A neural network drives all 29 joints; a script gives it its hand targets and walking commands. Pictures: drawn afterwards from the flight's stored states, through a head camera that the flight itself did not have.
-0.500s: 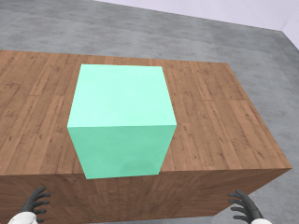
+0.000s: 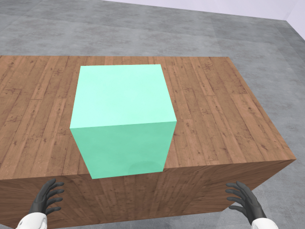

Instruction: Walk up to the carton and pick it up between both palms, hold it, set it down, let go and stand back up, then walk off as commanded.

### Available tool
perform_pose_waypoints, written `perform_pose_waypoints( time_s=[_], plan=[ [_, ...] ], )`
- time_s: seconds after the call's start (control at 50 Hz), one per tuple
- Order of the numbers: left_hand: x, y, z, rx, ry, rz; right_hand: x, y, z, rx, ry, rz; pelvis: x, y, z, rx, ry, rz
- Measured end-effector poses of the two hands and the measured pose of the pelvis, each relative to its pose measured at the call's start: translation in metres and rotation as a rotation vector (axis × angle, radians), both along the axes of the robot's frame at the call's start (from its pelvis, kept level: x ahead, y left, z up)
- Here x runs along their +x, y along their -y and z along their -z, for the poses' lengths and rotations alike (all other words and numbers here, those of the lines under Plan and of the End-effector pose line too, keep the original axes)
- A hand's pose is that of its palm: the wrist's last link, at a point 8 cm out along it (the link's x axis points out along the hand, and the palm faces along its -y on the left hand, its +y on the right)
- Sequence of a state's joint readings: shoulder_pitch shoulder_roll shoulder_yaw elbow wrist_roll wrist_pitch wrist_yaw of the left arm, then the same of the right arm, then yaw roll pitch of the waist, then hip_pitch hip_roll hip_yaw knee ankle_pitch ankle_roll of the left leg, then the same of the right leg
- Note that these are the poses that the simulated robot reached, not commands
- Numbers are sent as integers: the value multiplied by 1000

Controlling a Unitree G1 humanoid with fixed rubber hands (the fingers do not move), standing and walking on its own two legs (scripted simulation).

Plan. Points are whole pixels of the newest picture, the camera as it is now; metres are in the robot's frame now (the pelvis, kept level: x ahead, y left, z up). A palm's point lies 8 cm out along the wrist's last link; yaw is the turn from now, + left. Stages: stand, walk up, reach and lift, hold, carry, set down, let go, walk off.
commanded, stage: reach and lift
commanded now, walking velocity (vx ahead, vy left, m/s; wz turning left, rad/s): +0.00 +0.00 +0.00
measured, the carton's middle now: (125, 123) +0.38 +0.09 +0.05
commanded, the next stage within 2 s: none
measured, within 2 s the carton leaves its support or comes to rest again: neither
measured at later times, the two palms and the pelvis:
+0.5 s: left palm (38, 199) +0.18 +0.25 +0.03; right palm (243, 194) +0.20 -0.21 +0.04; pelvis +0.03 +0.00 +0.00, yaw +2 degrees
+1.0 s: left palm (34, 187) +0.18 +0.25 +0.08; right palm (238, 178) +0.22 -0.18 +0.08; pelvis +0.01 -0.01 +0.00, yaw +2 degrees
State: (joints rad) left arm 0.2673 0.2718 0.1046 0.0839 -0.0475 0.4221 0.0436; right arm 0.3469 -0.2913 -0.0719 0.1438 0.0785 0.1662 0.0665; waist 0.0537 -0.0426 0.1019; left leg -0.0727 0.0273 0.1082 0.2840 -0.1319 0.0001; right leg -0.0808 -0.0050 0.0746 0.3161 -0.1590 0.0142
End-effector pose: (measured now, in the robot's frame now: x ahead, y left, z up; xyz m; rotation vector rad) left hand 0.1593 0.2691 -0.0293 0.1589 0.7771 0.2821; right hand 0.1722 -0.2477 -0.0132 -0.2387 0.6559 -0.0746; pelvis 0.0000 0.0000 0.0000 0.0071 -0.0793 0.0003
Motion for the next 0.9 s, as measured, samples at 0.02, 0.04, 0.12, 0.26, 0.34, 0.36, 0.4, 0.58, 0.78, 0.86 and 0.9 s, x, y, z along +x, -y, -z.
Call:
perform_pose_waypoints(
  time_s=[0.02, 0.04, 0.12, 0.26, 0.34, 0.36, 0.4, 0.58, 0.78, 0.86, 0.9],
  plan=[
    [-1, 0, -1, -1, 11, -5, 2, -2, -2, 5, 7, -4, 0, 0, 0, 0, -2, -2],
    [-2, -1, -3, -1, 22, -9, 4, -4, -5, 11, 15, -8, 1, 0, 0, -1, -4, -4],
    [-3, -1, -12, -1, 70, -17, 12, -14, -11, 44, 51, -14, 5, 0, -1, -2, -13, -13],
    [5, 3, -34, -15, 168, -1, 22, -30, -18, 112, 125, 7, 16, -3, -1, -3, -24, -26],
    [11, 9, -45, -28, 216, 15, 26, -35, -25, 132, 163, 11, 21, -5, -2, -5, -27, -28],
    [13, 10, -47, -31, 225, 18, 26, -35, -27, 134, 173, 11, 23, -5, -2, -5, -27, -28],
    [15, 12, -50, -38, 244, 21, 28, -36, -32, 135, 195, 9, 25, -5, -2, -5, -29, -29],
    [13, 14, -64, -37, 347, 5, 36, -47, -62, 150, 285, -31, 29, 2, -3, -7, -34, -29],
    [-3, 20, -85, -39, 448, 10, 37, -60, -79, 195, 358, -50, 23, 7, -2, -10, -20, -41],
    [-2, 24, -95, -45, 480, 36, 36, -61, -82, 212, 381, -36, 19, 7, -2, -9, -13, -46],
    [3, 25, -98, -47, 486, 50, 38, -61, -84, 220, 394, -28, 16, 6, -2, -8, -11, -46]
  ],
)
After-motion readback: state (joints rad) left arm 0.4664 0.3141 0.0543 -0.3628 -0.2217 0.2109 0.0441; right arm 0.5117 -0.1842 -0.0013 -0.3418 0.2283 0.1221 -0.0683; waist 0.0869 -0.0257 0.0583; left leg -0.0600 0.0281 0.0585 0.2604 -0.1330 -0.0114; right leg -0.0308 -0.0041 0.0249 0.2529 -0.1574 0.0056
